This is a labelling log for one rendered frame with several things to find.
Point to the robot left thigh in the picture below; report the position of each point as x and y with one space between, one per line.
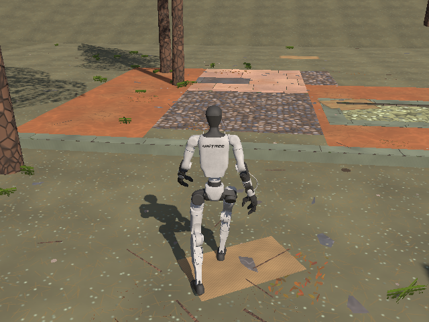
196 209

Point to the left robot hand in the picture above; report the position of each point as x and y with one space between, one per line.
180 180

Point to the robot right foot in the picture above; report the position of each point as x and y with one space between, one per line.
220 256

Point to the robot right forearm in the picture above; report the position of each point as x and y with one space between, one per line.
245 177

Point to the robot left forearm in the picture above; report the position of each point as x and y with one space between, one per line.
181 172

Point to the right robot hand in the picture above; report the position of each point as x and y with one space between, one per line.
253 204

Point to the robot left upper arm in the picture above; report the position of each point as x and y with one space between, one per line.
189 151

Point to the robot right upper arm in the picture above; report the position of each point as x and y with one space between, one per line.
238 152

